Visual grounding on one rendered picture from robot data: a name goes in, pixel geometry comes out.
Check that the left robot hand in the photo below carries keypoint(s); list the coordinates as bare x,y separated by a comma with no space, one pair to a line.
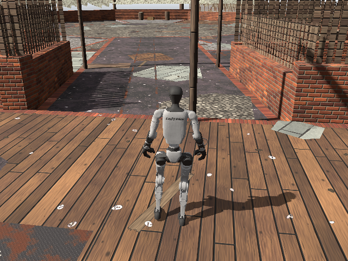
147,150

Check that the robot right foot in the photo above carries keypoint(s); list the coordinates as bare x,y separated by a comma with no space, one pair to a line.
181,220

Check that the right robot hand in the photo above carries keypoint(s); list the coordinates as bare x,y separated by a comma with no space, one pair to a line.
197,152

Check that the right robot forearm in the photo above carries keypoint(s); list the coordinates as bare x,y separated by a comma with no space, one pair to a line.
200,143

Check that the left robot forearm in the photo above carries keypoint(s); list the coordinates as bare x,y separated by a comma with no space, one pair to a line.
148,141

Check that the robot right upper arm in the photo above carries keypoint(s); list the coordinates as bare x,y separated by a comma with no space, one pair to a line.
194,124

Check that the robot left upper arm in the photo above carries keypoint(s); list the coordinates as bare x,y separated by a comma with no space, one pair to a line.
155,122

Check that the robot torso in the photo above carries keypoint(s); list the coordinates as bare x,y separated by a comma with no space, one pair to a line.
174,131

